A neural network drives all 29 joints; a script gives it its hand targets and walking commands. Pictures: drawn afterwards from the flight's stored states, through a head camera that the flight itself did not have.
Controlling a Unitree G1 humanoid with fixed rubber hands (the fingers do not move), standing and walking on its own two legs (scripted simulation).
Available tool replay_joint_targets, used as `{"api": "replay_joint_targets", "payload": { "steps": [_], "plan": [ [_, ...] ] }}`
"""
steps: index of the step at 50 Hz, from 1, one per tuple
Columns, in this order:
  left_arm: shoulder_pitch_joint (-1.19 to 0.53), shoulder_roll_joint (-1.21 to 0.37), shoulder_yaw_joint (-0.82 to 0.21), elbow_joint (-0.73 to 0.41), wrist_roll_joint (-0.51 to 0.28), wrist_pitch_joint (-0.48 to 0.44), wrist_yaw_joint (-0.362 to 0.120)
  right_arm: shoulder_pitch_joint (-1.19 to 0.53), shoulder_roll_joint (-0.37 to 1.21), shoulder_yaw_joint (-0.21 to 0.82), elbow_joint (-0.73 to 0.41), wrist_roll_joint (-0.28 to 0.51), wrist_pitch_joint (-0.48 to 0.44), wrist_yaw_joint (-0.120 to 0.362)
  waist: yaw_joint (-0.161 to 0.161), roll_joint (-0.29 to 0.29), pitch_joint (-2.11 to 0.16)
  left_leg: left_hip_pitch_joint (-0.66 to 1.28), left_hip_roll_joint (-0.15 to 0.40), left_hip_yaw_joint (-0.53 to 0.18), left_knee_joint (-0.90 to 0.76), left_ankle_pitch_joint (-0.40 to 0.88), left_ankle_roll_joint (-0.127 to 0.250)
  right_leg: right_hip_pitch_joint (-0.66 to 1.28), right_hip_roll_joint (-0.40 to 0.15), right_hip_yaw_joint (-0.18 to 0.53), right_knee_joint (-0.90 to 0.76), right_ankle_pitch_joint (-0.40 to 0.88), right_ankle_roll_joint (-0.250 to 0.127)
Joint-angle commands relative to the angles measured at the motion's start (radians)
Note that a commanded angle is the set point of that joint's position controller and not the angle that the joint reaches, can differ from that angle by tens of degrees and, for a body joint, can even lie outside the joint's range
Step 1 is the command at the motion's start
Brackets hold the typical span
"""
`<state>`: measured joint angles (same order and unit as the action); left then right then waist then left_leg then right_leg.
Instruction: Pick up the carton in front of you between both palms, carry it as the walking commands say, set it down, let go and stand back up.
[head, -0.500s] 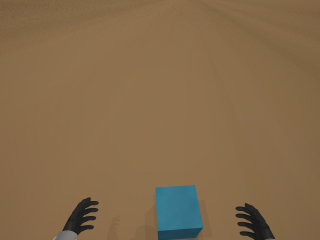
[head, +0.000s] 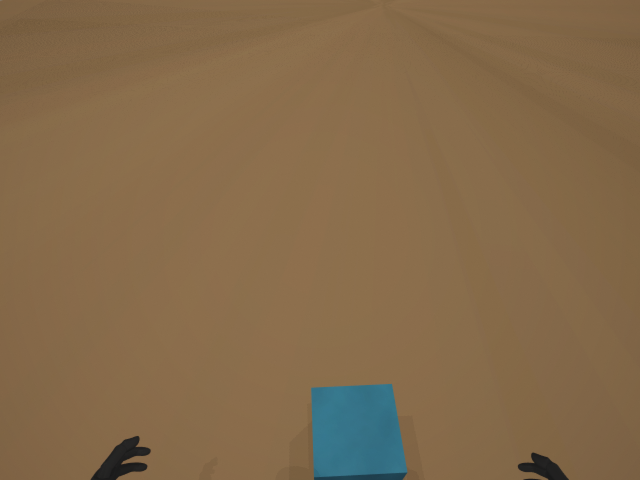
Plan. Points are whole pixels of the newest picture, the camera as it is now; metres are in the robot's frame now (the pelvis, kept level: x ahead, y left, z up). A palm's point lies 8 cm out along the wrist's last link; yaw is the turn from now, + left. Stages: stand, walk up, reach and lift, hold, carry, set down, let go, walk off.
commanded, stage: stand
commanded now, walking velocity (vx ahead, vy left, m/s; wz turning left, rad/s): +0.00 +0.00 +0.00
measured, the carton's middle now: (353, 441) +0.35 -0.07 -0.64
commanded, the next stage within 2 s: none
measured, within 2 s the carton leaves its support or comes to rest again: neither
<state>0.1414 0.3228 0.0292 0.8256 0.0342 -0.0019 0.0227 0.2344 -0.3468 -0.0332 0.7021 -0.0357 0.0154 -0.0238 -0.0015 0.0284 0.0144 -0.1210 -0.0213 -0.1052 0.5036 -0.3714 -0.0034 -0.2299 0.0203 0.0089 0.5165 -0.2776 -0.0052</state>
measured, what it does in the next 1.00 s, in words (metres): stands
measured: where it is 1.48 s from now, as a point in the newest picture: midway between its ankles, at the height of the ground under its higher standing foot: outside the picture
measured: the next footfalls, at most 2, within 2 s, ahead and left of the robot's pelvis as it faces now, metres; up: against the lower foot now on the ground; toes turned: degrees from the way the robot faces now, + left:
none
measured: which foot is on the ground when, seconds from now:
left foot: down 0.00-1.00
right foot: down 0.00-1.00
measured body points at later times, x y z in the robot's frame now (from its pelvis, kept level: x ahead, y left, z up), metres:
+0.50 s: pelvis -0.02 +0.00 +0.01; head -0.02 +0.00 +0.46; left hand +0.10 +0.30 -0.10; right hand +0.10 -0.30 -0.10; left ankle -0.06 +0.13 -0.73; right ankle +0.00 -0.12 -0.73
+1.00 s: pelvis -0.03 +0.00 +0.01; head -0.03 -0.01 +0.46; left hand +0.07 +0.31 -0.10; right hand +0.07 -0.31 -0.11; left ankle -0.06 +0.13 -0.73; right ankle +0.00 -0.12 -0.73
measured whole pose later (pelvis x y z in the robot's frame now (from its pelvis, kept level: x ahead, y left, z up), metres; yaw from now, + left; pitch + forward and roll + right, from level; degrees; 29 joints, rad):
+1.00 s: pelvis -0.03 +0.00 +0.01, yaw +0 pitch -3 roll +0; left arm 0.12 0.37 0.02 1.03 0.02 -0.01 0.01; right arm 0.19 -0.39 0.00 0.93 -0.02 -0.01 -0.02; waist 0.01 0.01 0.03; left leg -0.07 -0.02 -0.10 0.39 -0.27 -0.01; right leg -0.17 0.01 0.02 0.40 -0.18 0.00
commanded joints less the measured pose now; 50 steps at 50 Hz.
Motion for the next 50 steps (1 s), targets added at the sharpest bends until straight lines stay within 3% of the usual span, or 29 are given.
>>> {"api": "replay_joint_targets", "payload": {
  "steps": [1,30,50],
  "plan": [
    [-0.032,0.158,0.037,-0.038,-0.002,-0.014,0.004,-0.009,-0.146,-0.035,-0.050,0.001,-0.017,-0.006,0.004,-0.024,-0.061,-0.081,0.079,-0.036,-0.065,0.364,0.002,0.133,-0.099,0.085,-0.054,0.328,-0.021],
    [-0.055,0.196,0.032,0.108,-0.011,-0.017,-0.008,-0.050,-0.186,-0.012,0.105,0.008,-0.033,-0.004,0.012,-0.020,-0.006,-0.081,0.097,-0.063,-0.170,0.231,0.018,0.139,-0.112,0.113,-0.144,0.208,-0.020],
    [-0.064,0.221,0.022,0.168,-0.018,-0.019,-0.011,-0.066,-0.205,-0.004,0.188,0.015,-0.035,0.000,0.011,-0.023,-0.002,-0.062,0.104,-0.065,-0.192,0.232,0.021,0.144,-0.120,0.122,-0.172,0.203,-0.024]
  ]
}}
